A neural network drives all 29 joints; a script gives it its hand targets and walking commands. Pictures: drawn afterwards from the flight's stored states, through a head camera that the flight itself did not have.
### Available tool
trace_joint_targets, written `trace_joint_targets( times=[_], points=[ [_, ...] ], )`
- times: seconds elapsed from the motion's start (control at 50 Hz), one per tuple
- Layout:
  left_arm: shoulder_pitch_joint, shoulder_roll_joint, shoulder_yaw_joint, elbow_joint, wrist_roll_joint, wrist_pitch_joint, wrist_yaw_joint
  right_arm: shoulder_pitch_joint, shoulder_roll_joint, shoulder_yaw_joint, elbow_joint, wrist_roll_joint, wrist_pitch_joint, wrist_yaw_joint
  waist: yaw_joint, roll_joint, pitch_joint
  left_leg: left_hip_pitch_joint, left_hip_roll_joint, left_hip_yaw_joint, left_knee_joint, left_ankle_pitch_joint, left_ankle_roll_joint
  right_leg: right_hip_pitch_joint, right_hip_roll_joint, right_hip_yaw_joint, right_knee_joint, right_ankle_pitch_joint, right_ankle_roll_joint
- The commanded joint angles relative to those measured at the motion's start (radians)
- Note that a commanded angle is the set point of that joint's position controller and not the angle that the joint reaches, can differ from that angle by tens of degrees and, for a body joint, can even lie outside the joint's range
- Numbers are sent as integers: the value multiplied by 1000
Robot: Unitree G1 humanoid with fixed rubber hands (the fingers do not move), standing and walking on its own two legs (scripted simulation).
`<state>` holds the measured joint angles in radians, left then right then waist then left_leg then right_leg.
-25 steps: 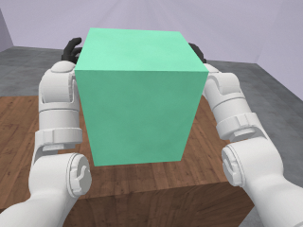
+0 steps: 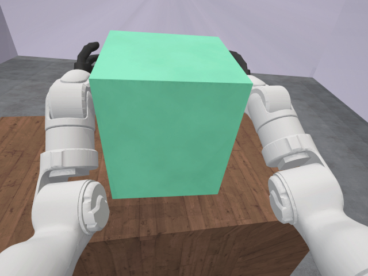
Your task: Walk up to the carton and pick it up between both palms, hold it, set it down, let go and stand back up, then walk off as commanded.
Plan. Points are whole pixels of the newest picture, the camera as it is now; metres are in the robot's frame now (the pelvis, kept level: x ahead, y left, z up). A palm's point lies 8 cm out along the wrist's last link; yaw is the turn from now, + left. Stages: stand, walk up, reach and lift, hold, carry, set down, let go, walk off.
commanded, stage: hold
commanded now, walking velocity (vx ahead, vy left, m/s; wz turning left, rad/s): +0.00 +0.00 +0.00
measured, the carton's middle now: (166, 116) +0.34 +0.01 +0.25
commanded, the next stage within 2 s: none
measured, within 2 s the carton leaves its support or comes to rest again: neither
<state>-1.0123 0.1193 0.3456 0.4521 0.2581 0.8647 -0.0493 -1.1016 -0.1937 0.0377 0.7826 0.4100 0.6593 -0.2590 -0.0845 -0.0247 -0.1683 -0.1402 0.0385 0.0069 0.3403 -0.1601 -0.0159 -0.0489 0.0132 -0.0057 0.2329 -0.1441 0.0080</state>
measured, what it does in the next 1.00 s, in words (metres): stands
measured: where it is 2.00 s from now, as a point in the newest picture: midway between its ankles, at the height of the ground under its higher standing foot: outside the picture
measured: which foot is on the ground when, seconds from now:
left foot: down 0.00-1.00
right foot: down 0.00-1.00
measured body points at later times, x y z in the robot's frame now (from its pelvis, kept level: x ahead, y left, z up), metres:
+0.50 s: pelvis +0.00 +0.00 +0.00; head -0.08 +0.02 +0.44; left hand +0.39 +0.16 +0.30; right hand +0.39 -0.14 +0.30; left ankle +0.02 +0.12 -0.75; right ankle -0.01 -0.13 -0.75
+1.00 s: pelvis +0.00 +0.00 +0.00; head -0.08 +0.03 +0.44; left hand +0.40 +0.16 +0.30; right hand +0.39 -0.14 +0.30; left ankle +0.02 +0.12 -0.75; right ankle -0.01 -0.13 -0.75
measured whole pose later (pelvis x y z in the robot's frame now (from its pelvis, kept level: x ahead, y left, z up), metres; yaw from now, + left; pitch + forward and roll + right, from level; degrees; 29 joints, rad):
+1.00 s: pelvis +0.00 +0.00 +0.00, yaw +0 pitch -2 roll -1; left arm -0.98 0.11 0.34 0.42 0.26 0.87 -0.05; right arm -1.08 -0.20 0.05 0.77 0.42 0.66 -0.26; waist -0.09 -0.03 -0.17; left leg -0.14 0.04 0.00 0.35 -0.17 -0.02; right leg -0.04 0.01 -0.01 0.23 -0.15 0.01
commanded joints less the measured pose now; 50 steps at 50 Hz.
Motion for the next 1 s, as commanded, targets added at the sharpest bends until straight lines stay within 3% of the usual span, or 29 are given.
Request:
trace_joint_targets(
  times=[0.0, 0.32, 0.6, 0.72, 0.82, 0.98],
  points=[
    [-598, -580, -337, -103, -182, -50, -138, -723, 565, 172, -307, 157, -42, 129, -13, 73, -288, 133, -67, -4, -6, 232, -41, 67, 64, 24, -1, 216, 17],
    [-595, -585, -356, -146, -187, -41, -129, -716, 574, 184, -334, 161, -45, 137, -8, 63, -284, 139, -66, -4, -4, 229, -40, 59, 63, 22, 0, 206, 20],
    [-611, -551, -306, -32, -169, -48, -144, -755, 577, 149, -278, 130, -42, 132, -4, 48, -238, 95, -67, 2, -24, 118, -17, 29, 50, 28, -16, 125, 19],
    [-603, -565, -321, -58, -178, -53, -141, -754, 575, 164, -302, 152, -44, 126, -5, 64, -283, 120, -69, -3, -6, 200, -28, 50, 56, 28, -5, 202, 18],
    [-584, -567, -313, -61, -162, -46, -141, -728, 556, 165, -282, 155, -39, 127, -7, 69, -258, 124, -66, -6, -9, 213, -36, 53, 61, 22, -5, 195, 17],
    [-591, -594, -354, -143, -191, -44, -127, -720, 561, 186, -339, 172, -46, 134, -10, 81, -294, 147, -66, -8, 5, 270, -49, 68, 70, 19, 6, 236, 16]
  ],
)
